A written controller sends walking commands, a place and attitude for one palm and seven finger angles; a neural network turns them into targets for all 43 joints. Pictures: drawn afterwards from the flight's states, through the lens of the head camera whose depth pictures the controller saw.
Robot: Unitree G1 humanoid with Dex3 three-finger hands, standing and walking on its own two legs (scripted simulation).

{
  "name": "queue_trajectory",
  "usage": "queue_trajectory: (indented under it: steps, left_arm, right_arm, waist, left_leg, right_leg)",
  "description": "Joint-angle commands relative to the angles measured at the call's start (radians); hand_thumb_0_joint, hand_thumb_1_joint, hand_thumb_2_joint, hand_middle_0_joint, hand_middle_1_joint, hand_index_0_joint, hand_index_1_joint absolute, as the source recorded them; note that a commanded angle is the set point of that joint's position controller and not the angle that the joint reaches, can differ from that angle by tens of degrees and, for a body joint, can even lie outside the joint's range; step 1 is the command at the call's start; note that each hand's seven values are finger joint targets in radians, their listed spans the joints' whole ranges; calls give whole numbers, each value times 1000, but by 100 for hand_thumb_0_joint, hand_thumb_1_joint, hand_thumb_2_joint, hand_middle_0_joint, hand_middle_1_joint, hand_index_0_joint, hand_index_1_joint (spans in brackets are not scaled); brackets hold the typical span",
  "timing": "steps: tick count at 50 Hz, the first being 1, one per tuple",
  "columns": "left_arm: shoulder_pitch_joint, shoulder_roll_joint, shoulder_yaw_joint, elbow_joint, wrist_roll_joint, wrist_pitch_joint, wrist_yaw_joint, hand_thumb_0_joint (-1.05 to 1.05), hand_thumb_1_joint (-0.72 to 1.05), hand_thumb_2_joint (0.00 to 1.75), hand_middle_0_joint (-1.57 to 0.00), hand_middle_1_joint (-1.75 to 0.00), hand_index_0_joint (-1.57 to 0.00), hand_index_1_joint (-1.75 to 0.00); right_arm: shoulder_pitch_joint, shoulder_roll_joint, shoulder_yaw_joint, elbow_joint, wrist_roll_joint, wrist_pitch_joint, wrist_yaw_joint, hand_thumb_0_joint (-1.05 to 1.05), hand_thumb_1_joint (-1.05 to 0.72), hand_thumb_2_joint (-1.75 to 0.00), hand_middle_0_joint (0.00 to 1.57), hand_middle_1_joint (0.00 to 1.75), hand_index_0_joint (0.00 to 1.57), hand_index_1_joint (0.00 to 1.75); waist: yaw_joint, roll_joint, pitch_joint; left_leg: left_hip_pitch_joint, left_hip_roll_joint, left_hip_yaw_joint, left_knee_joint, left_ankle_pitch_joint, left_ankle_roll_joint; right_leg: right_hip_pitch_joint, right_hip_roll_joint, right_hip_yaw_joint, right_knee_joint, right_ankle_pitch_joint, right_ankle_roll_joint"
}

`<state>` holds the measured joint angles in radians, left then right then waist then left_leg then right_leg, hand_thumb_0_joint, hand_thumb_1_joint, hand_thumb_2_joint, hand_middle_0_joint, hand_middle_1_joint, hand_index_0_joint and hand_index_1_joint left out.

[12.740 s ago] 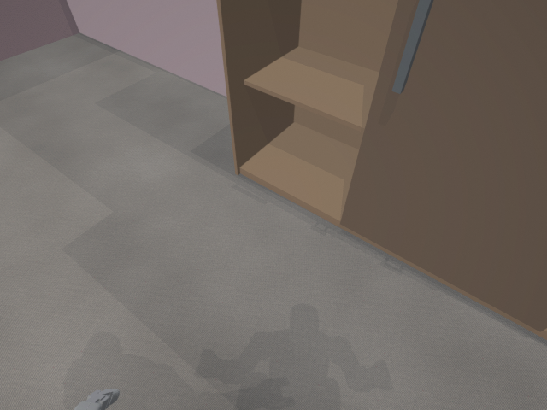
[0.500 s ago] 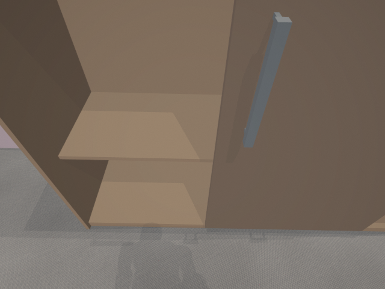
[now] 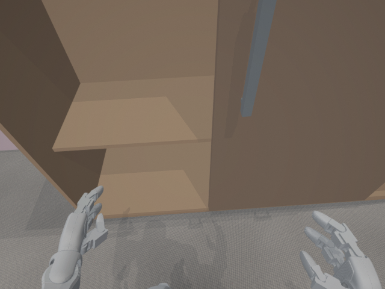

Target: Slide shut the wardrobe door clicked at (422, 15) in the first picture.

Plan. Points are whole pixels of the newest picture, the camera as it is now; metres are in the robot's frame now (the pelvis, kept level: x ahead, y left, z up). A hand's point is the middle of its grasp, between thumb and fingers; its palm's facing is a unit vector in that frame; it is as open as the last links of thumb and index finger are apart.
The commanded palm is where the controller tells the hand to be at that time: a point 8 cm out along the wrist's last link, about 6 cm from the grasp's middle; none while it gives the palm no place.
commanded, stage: raise the hand with hooked fingers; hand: right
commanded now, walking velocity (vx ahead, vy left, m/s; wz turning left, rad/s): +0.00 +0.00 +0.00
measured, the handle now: (254, 52) +0.57 -0.13 +0.21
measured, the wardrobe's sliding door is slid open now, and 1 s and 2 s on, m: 0.62 0.62 0.62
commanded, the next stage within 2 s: move the hooked fingers beside the handle in 1.62 s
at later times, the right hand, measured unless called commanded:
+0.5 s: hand (359, 207) +0.23 -0.26 +0.12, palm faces +0.03 +0.99 -0.10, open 11.9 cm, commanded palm +0.21 -0.30 +0.12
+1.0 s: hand out of the picture +0.27 -0.30 +0.19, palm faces +0.01 +0.99 -0.11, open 13.9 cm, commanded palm +0.24 -0.35 +0.20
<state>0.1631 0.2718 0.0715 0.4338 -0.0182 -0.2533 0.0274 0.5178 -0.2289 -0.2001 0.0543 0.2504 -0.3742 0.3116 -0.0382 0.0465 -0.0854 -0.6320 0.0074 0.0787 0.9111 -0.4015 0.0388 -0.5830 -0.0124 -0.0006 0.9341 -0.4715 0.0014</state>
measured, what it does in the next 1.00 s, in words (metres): stands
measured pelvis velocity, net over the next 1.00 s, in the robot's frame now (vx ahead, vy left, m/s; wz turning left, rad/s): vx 0.02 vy -0.03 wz -0.02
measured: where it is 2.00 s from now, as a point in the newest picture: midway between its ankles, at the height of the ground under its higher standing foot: outside the picture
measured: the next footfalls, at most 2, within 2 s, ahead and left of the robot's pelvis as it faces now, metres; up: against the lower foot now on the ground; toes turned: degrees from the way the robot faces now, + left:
none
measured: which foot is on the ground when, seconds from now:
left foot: down 0.00-1.00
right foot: down 0.00-1.00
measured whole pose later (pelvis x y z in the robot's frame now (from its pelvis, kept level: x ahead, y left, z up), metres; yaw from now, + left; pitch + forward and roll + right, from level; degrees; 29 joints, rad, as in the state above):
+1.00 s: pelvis +0.02 -0.03 +0.04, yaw -1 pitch +0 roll +2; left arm 0.24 0.25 -0.10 0.59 -0.05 -0.31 0.08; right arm 0.01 -0.44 -0.42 0.10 0.34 0.01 0.50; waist -0.06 -0.05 -0.02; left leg -0.26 0.01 0.08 0.52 -0.25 0.00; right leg -0.25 0.01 0.01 0.59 -0.34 -0.03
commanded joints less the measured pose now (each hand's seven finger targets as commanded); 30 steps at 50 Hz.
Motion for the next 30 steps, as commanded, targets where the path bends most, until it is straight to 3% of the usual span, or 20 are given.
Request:
queue_trajectory:
  steps: [1,3,4,6,7,8,10,13,15,18,21,23,26,28,30]
  left_arm:
    - [51,75,-18,-61,-5,-51,30,0,90,90,-20,-30,-20,-30]
    - [41,106,-42,-31,-15,-75,43,0,90,90,-20,-30,-20,-30]
    - [38,113,-42,-15,-26,-88,52,0,90,90,-20,-30,-20,-30]
    - [39,129,-46,-2,-36,-103,67,0,90,90,-20,-30,-20,-30]
    - [38,133,-46,0,-41,-102,73,0,90,90,-20,-30,-20,-30]
    - [35,137,-51,0,-47,-100,79,0,90,90,-20,-30,-20,-30]
    - [4,128,-56,-19,-46,-89,80,0,90,90,-20,-30,-20,-30]
    - [-35,95,-69,-57,-33,-72,73,0,90,90,-20,-30,-20,-30]
    - [-23,73,-68,-59,-31,-74,58,0,90,90,-20,-30,-20,-30]
    - [-5,78,-62,-45,-21,-96,37,0,90,90,-20,-30,-20,-30]
    - [31,102,-51,-19,-28,-116,29,0,90,90,-20,-30,-20,-30]
    - [40,123,-50,-7,-34,-127,39,0,90,90,-20,-30,-20,-30]
    - [47,142,-47,5,-45,-141,62,0,90,90,-20,-30,-20,-30]
    - [41,146,-54,10,-38,-149,71,0,90,90,-20,-30,-20,-30]
    - [37,131,-60,14,-37,-157,75,0,90,90,-20,-30,-20,-30]
  right_arm:
    - [-348,-122,-35,-468,54,-227,-15,0,-32,-65,24,68,24,68]
    - [-420,-102,53,-421,65,-229,49,0,-27,-63,25,70,25,70]
    - [-441,-126,67,-384,60,-211,80,0,-25,-62,25,72,25,72]
    - [-446,-184,40,-264,48,-134,126,0,-20,-60,25,75,25,75]
    - [-429,-220,-1,-201,43,-78,139,0,-18,-59,25,76,25,76]
    - [-416,-256,-46,-134,50,-14,154,0,-15,-58,25,78,25,78]
    - [-375,-321,-144,-108,60,96,156,0,-11,-56,26,81,26,81]
    - [-301,-339,-279,-140,142,187,111,0,-4,-53,26,86,26,86]
    - [-256,-321,-327,-235,178,173,66,0,1,-51,27,88,27,88]
    - [-264,-290,-298,-306,159,126,32,0,8,-48,27,93,27,93]
    - [-288,-231,-192,-266,111,105,50,0,15,-45,27,98,27,98]
    - [-347,-215,-142,-230,107,125,81,0,20,-43,28,100,28,100]
    - [-438,-306,-195,-235,109,141,113,0,27,-40,28,105,28,105]
    - [-519,-372,-240,-301,110,141,113,0,31,-38,29,108,29,108]
    - [-543,-397,-285,-329,116,129,99,0,36,-36,29,111,29,111]
  waist:
    - [97,-179,-161]
    - [138,-173,-93]
    - [149,-155,-73]
    - [147,-83,-60]
    - [133,-52,-63]
    - [110,-60,-48]
    - [47,-84,-102]
    - [-37,-27,-194]
    - [-49,-42,-228]
    - [-39,-83,-166]
    - [21,-110,-101]
    - [46,-83,-41]
    - [45,-69,-98]
    - [31,-134,-135]
    - [20,-165,-177]
  left_leg:
    - [77,-11,-119,-166,30,-12]
    - [39,-16,-117,-183,-18,-11]
    - [40,-12,-122,-207,-63,-17]
    - [70,-6,-134,-250,-139,-24]
    - [89,-1,-140,-268,-169,-27]
    - [113,1,-145,-280,-177,-26]
    - [197,24,-136,-291,-151,-27]
    - [350,16,-92,-259,26,-21]
    - [393,8,-67,-248,160,-22]
    - [361,-14,-33,-234,253,-13]
    - [276,-15,-19,-258,224,-24]
    - [246,-20,-25,-285,173,-23]
    - [271,-10,-35,-328,71,-31]
    - [308,-18,-27,-319,116,-20]
    - [345,-17,-13,-321,181,-17]
  right_leg:
    - [19,27,12,-68,155,-28]
    - [12,16,32,-60,108,-34]
    - [8,11,38,-70,69,-36]
    - [-30,12,49,-92,21,-41]
    - [-45,10,50,-108,12,-41]
    - [-51,12,47,-126,17,-42]
    - [-35,16,45,-167,61,-39]
    - [6,23,47,-206,207,-26]
    - [28,25,35,-223,289,-18]
    - [64,20,31,-259,347,-13]
    - [100,16,21,-277,307,-19]
    - [109,15,31,-284,260,-25]
    - [149,13,42,-313,191,-32]
    - [206,13,55,-331,232,-31]
    - [262,9,63,-353,289,-25]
